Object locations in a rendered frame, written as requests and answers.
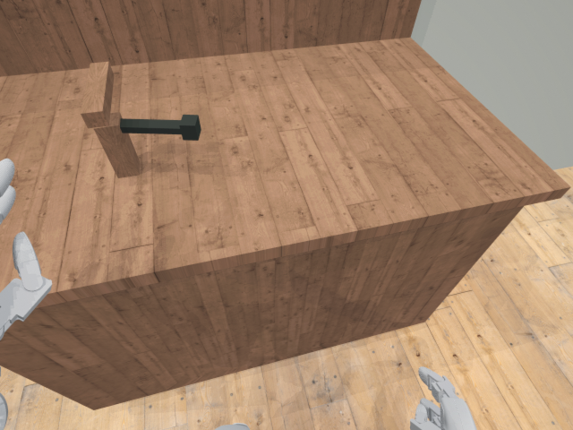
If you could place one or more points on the tap lever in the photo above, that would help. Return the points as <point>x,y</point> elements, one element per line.
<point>189,126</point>

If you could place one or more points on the robot left hand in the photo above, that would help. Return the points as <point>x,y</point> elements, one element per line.
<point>20,297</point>

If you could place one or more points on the robot right hand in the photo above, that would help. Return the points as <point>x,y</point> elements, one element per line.
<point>453,413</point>

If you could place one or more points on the counter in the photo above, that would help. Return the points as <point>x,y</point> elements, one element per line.
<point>342,185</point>

